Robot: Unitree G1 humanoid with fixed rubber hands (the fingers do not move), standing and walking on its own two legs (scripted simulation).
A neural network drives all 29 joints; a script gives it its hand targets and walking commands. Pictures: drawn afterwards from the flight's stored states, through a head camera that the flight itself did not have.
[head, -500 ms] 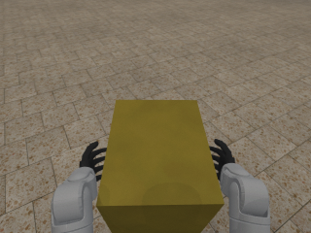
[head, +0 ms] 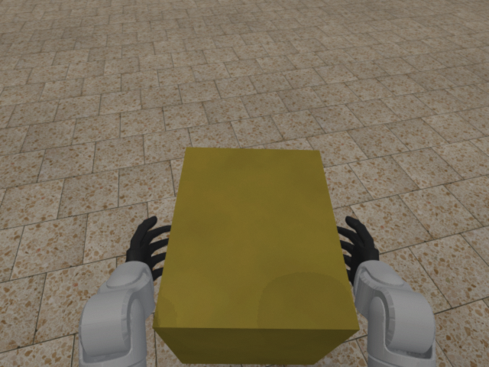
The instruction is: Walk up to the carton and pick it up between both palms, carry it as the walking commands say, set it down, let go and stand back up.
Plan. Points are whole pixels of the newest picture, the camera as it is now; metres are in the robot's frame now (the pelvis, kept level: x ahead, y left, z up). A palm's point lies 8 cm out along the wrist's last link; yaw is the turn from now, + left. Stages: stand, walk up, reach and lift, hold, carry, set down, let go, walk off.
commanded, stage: carry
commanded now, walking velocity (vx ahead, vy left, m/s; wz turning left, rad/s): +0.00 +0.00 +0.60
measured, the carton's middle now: (250, 257) +0.32 +0.00 +0.01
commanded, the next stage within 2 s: none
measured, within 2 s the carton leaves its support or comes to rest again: neither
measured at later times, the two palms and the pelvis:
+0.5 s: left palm (33, 361) +0.16 +0.27 +0.06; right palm (267, 265) +0.28 -0.03 +0.06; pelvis -0.03 +0.03 -0.01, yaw +20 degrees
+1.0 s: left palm out of the picture +0.06 +0.28 +0.10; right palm (237, 276) +0.25 +0.02 +0.09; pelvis -0.06 +0.01 +0.01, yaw +38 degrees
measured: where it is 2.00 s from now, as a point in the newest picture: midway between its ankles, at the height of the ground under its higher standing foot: outside the picture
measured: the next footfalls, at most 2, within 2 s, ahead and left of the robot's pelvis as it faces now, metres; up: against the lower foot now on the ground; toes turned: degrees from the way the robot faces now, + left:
right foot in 0.06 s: +0.02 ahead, -0.12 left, +0.00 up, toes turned -2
left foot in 0.44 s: -0.02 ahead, +0.14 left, +0.00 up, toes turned +25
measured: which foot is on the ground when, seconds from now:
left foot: down 0.00-0.06, up 0.08-0.42, down 0.44-0.82, up 0.84-1.00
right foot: up 0.00-0.04, down 0.06-0.44, up 0.46-0.78, down 0.80-1.00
